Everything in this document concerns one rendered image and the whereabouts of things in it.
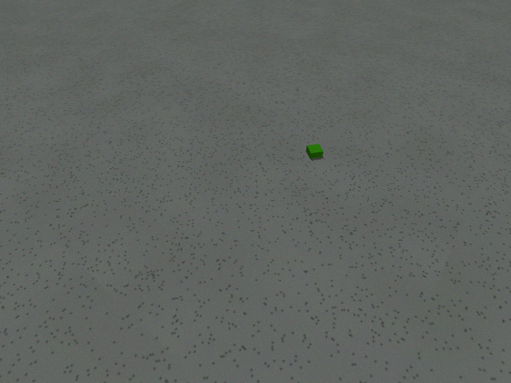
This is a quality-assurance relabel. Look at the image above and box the small box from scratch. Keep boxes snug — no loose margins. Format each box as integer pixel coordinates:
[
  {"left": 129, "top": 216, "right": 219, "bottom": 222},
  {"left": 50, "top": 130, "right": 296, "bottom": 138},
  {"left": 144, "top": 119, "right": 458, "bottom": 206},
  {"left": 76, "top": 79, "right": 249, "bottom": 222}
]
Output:
[{"left": 306, "top": 144, "right": 323, "bottom": 159}]

